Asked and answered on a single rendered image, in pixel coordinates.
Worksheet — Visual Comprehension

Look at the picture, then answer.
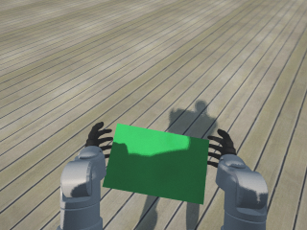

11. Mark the robot left forearm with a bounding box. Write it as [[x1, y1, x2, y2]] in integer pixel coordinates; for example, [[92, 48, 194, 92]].
[[56, 146, 106, 230]]

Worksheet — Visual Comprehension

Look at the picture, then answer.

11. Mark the right robot hand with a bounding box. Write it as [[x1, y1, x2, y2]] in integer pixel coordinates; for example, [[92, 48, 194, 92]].
[[207, 129, 237, 168]]

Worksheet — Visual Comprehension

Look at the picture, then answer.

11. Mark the robot right forearm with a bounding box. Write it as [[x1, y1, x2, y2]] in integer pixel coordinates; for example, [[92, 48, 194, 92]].
[[215, 154, 269, 230]]

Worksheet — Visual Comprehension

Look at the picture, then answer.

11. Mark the carton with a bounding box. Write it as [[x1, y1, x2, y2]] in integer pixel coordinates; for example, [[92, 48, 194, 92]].
[[103, 123, 209, 205]]

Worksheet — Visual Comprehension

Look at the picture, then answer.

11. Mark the left robot hand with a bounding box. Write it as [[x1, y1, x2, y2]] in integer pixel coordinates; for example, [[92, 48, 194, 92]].
[[84, 122, 113, 158]]

